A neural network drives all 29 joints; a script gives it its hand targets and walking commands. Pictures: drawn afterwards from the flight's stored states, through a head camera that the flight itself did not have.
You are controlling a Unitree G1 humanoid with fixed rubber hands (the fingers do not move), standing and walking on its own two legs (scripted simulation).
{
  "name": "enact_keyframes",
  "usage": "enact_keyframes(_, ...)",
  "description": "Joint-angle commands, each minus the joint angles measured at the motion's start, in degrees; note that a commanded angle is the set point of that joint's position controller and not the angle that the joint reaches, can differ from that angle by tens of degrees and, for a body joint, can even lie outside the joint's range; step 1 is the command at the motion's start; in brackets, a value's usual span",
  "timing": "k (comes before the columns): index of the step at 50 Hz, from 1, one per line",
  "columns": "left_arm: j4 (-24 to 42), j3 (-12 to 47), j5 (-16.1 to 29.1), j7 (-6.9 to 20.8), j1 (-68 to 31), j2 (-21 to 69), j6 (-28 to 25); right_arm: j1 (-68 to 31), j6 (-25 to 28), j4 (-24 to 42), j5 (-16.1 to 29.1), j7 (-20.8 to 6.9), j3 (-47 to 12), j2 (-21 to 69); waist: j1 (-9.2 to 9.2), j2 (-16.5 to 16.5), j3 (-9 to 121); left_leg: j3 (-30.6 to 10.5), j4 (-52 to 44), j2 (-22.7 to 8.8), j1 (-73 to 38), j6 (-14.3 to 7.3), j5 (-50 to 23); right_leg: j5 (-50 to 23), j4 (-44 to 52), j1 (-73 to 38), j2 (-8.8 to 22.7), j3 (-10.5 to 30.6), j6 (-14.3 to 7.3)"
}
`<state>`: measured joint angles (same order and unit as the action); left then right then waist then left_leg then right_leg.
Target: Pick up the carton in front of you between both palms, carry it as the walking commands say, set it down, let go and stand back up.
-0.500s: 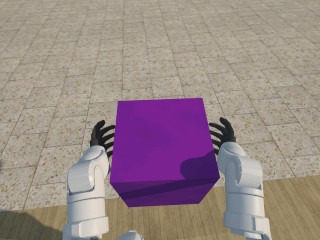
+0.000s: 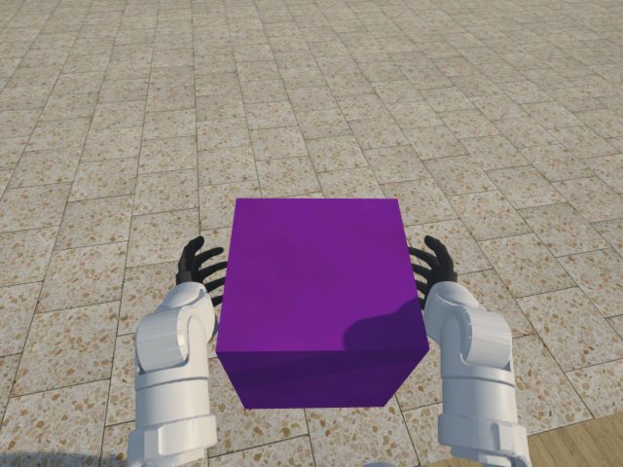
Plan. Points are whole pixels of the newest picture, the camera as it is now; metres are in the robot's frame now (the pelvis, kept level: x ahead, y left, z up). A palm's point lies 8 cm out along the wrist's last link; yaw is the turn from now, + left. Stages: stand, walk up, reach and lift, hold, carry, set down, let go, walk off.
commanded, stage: carry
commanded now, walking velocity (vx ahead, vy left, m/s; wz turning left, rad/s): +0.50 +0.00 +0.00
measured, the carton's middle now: (316, 311) +0.34 -0.01 +0.01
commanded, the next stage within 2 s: none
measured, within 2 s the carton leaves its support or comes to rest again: neither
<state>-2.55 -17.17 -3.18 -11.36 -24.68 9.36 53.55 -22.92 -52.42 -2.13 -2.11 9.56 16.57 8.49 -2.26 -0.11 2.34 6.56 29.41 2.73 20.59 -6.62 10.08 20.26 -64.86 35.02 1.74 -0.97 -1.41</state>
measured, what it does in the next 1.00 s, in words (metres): walks ahead: right foot, then left foot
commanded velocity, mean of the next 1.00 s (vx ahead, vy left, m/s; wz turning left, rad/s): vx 0.50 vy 0.00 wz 0.00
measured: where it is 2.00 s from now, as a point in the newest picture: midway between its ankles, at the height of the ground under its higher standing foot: (290, 223)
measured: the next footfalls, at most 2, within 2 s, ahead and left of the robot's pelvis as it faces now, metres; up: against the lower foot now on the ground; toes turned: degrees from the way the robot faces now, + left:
right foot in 0.30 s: +0.39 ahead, -0.10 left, -0.01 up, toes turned -5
left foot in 0.80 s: +0.68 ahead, +0.11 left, -0.01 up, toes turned +11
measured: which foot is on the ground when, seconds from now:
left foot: down 0.00-0.32, up 0.34-0.78, down 0.80-1.00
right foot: up 0.00-0.28, down 0.30-0.82, up 0.84-1.00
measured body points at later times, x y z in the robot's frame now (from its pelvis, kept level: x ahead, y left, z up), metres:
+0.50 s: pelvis +0.31 -0.04 -0.01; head +0.34 -0.05 +0.44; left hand +0.63 +0.13 +0.06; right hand +0.66 -0.18 +0.05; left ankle +0.26 +0.09 -0.66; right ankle +0.35 -0.10 -0.75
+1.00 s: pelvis +0.63 +0.02 +0.00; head +0.61 +0.04 +0.45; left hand +0.87 +0.17 +0.07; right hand +0.86 -0.13 +0.08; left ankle +0.64 +0.10 -0.75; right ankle +0.60 -0.11 -0.67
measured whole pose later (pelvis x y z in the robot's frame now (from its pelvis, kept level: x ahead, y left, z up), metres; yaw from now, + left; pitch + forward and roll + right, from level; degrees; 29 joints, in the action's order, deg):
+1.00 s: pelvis +0.63 +0.02 +0.00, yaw +0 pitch +3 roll -1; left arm 27.5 -2.6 -0.6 -9.0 4.7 7.8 65.9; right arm 5.5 -65.3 27.7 -0.2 9.2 2.5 7.9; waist -1.6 -0.6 8.6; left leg 12.0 19.9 -1.2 13.3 -3.7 10.5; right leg 16.5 -59.3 29.0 5.0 -4.2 0.0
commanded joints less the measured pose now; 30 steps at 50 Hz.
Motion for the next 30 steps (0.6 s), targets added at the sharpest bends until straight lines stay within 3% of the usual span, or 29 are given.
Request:
enact_keyframes(1, 3.62, 34.07, 5.65, -0.21, -31.29, 43.34, -3.01, -36.56, 2.47, 6.85, 10.88, -0.38, -37.84, 44.86, -0.22, 5.02, 22.71, -18.91, -9.82, -16.80, -23.73, -5.76, -19.70, -4.73, 5.24, 7.58, 1.65, -0.31, 0.70)
enact_keyframes(5, 6.26, 35.02, 6.62, -0.61, -30.42, 40.93, -3.52, -33.90, 2.92, 8.50, 10.92, 0.23, -37.57, 42.12, -1.67, 5.61, 21.09, -14.48, -8.44, -14.52, -29.83, -4.01, -31.03, -12.12, 14.02, 11.65, 1.50, -2.04, 0.43)
enact_keyframes(11, 7.63, 34.10, 6.75, -1.11, -27.92, 35.84, -1.27, -29.65, 0.94, 8.19, 9.48, 1.50, -36.01, 37.35, -2.83, 5.94, 16.13, -8.67, -6.62, -10.58, -31.36, -2.22, -38.54, -23.74, 33.80, 4.59, -2.10, -6.88, -1.89)
enact_keyframes(13, 6.98, 33.24, 6.36, -1.15, -27.60, 34.74, -0.35, -29.34, 0.13, 7.38, 8.97, 1.85, -35.56, 36.77, -1.70, 7.80, 16.69, -6.97, -3.18, -10.81, -28.57, -0.54, -45.23, -25.60, 38.81, -5.77, -3.62, -8.24, -3.61)
enact_keyframes(14, 6.22, 32.62, 6.05, -1.18, -26.88, 34.17, -0.02, -29.72, -0.31, 7.15, 8.84, 1.94, -35.53, 36.83, -0.05, 8.53, 18.69, -5.68, 1.65, -10.67, -27.32, 0.85, -47.70, -25.67, 40.66, -13.19, -4.46, -9.20, -3.96)
enact_keyframes(15, 5.43, 31.95, 5.56, -1.22, -26.15, 33.96, 0.20, -30.49, -0.70, 6.95, 8.87, 1.99, -35.58, 37.06, 2.36, 6.78, 21.35, -2.97, 9.64, -9.52, -22.95, 2.54, -43.95, -27.57, 43.30, -23.92, -4.11, -9.69, -3.93)
enact_keyframes(16, 4.98, 31.09, 5.04, -1.17, -25.36, 33.82, 0.48, -31.85, -1.04, 7.01, 8.82, 2.11, -35.54, 36.99, 3.87, 1.69, 25.65, -2.33, 21.22, -8.23, -12.67, 3.65, -25.07, -30.74, 40.18, -37.42, 3.13, -1.60, -4.49)
enact_keyframes(17, 3.83, 30.28, 4.49, -1.56, -27.85, 32.51, 0.67, -32.58, -1.61, 5.80, 8.99, 1.96, -35.42, 38.24, 3.62, -12.65, 33.65, -4.16, 41.52, -2.77, 8.83, 7.44, 7.62, -40.56, 32.73, -59.27, 21.84, 22.14, -15.32)
enact_keyframes(18, 1.94, 30.49, 5.65, -1.72, -23.95, 34.21, 0.54, -31.17, -1.88, 6.64, 9.25, 1.98, -35.44, 37.55, 5.41, -15.40, 34.11, -6.56, 50.42, 2.04, 18.60, 7.04, 21.46, -28.76, 40.25, -58.44, 21.99, 33.64, -18.63)
enact_keyframes(19, 3.57, 31.20, 6.39, -1.18, -25.06, 36.70, 0.43, -33.49, -1.73, 6.95, 9.72, 2.02, -35.75, 40.13, 5.16, -11.68, 29.98, -8.74, 51.19, -1.44, 22.49, 5.51, 18.68, -21.74, 42.18, -54.56, 19.39, 29.15, -16.42)
enact_keyframes(20, 5.13, 32.94, 7.98, -0.35, -27.66, 39.91, 0.25, -34.03, -1.53, 6.98, 9.46, 1.94, -35.50, 42.01, 4.67, -4.67, 27.53, -8.83, 47.54, -3.23, 21.95, 5.10, 14.93, -20.86, 43.89, -48.97, 17.81, 24.84, -13.99)
enact_keyframes(21, 7.36, 35.06, 9.56, 0.51, -30.39, 42.45, -0.07, -33.33, -1.36, 6.99, 9.04, 1.64, -35.21, 43.74, 3.77, -1.86, 24.56, -8.29, 44.20, -4.85, 20.80, 5.03, 13.01, -23.37, 45.32, -43.49, 17.39, 21.11, -12.65)
enact_keyframes(23, 10.32, 37.97, 11.39, 1.95, -31.19, 45.62, -0.70, -29.94, -1.01, 7.31, 7.50, 1.02, -35.45, 45.78, 2.57, -2.21, 23.68, -7.30, 37.55, -6.46, 16.52, 5.73, 10.13, -20.40, 48.19, -37.52, 15.25, 15.48, -10.38)
enact_keyframes(25, 12.70, 39.83, 11.73, 2.82, -27.94, 46.09, -0.98, -25.27, -0.65, 8.85, 6.39, 0.64, -36.84, 46.13, 2.47, -4.57, 23.18, -5.49, 30.79, -7.10, 15.92, 6.76, 8.95, -22.25, 50.07, -36.89, 14.48, 11.76, -10.22)
enact_keyframes(27, 14.91, 41.20, 11.67, 3.30, -23.06, 45.50, -0.81, -21.42, -0.53, 11.49, 5.92, 0.39, -38.38, 45.75, 3.06, -5.74, 22.05, -3.65, 23.51, -7.49, 17.06, 8.00, 6.39, -26.44, 51.34, -38.63, 13.66, 8.85, -10.11)
enact_keyframes(30, 19.64, 42.75, 12.71, 3.68, -15.59, 45.33, 0.10, -15.29, -1.29, 16.59, 7.40, -0.04, -40.25, 46.26, 3.30, -6.48, 19.90, -0.99, 13.54, -6.86, 16.45, 8.60, -0.22, -33.95, 51.36, -41.17, 11.43, 4.05, -8.05)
